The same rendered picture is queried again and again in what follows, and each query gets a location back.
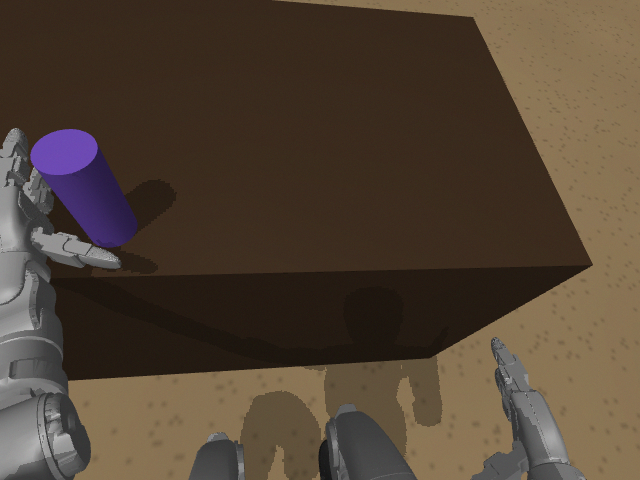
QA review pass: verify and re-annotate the right robot hand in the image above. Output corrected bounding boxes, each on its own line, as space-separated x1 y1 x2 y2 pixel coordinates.
471 337 571 480

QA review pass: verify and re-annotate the can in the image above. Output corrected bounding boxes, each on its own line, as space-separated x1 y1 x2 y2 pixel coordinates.
30 129 138 248

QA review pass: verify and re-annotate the left robot arm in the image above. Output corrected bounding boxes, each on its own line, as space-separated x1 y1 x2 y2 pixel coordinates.
0 251 91 480

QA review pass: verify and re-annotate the left robot hand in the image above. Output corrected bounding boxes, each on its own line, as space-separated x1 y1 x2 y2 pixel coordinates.
0 128 122 269

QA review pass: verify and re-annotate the right robot arm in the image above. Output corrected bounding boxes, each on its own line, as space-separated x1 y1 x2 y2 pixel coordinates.
527 462 586 480

